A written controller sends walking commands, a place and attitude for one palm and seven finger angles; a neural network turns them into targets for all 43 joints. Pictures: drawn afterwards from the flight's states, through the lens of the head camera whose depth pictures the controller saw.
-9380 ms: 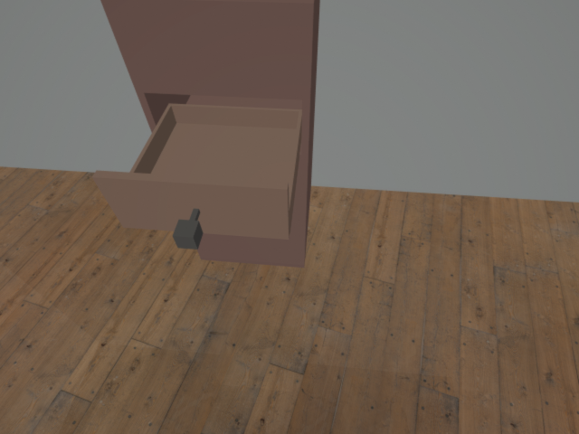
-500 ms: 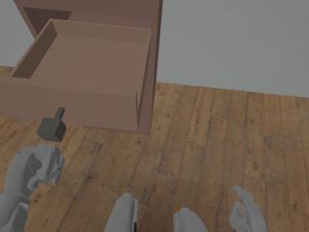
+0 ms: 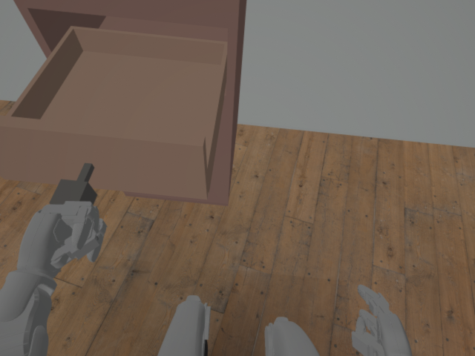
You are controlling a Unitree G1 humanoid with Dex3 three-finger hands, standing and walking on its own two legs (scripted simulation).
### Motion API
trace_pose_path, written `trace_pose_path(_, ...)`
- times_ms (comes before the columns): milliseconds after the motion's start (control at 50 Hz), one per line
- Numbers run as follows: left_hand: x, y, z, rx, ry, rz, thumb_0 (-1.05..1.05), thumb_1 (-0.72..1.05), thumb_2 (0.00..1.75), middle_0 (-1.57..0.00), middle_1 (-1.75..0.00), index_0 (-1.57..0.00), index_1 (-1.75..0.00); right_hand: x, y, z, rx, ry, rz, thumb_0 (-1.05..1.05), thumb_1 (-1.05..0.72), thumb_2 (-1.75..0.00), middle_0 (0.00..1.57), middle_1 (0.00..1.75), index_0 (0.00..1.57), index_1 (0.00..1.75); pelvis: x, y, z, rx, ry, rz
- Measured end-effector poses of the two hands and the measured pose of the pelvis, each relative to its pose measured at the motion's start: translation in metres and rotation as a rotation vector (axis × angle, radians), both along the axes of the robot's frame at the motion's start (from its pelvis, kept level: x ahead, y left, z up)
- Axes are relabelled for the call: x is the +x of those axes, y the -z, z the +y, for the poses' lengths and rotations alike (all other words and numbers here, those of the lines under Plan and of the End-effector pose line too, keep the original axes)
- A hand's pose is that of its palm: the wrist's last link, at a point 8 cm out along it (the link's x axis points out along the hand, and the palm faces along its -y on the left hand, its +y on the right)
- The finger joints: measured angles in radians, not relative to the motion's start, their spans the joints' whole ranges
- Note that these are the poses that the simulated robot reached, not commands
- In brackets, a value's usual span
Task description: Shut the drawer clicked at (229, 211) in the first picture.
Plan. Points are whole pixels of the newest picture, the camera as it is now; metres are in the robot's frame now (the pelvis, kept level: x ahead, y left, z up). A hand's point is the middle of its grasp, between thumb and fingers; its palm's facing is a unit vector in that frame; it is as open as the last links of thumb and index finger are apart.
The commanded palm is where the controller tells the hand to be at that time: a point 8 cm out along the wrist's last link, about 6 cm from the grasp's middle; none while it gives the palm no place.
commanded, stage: push the drawer shut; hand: left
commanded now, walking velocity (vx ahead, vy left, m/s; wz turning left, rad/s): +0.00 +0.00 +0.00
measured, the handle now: (79, 187) +0.36 +0.28 +0.05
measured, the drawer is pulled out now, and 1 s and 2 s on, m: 0.30 0.19 0.06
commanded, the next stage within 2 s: none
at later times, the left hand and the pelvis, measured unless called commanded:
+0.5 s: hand (107, 204) +0.33 +0.23 +0.05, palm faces -0.05 -1.00 -0.05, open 3.4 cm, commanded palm +0.33 +0.28 +0.05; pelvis -0.01 +0.00 +0.00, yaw +0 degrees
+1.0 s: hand (118, 174) +0.39 +0.23 +0.05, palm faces -0.04 -1.00 -0.04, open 3.5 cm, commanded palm +0.39 +0.28 +0.05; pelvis +0.00 +0.00 +0.00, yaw -1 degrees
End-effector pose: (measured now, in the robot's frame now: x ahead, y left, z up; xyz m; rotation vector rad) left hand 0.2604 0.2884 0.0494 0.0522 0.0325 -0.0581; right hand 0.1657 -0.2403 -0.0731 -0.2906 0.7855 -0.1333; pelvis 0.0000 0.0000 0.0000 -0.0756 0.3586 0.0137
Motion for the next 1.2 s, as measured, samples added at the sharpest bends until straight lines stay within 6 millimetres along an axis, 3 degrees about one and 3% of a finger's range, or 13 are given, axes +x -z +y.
trace_pose_path(260, 0.029, 0.001, 0.001, -0.004, 0.004, -0.023, 0.02, 0.89, 0.9, -1.4, -1.6, -1.51, -1.6, -0.021, 0.01, -0.01, -0.024, 0.023, 0.078, 0.01, -0.9, -0.9, 0.2, 0.3, 0.2, 0.3, -0.006, 0.001, -0.002, 0.004, 0.0, 0.001)
trace_pose_path(1200, 0.138, 0.0, -0.005, -0.01, -0.02, -0.02, 0.02, 0.89, 0.9, -1.4, -1.6, -1.48, -1.6, -0.085, 0.026, -0.026, -0.04, 0.124, 0.315, 0.01, -0.91, -0.9, 0.2, 0.3, 0.2, 0.3, -0.005, 0.002, -0.003, 0.005, 0.02, 0.037)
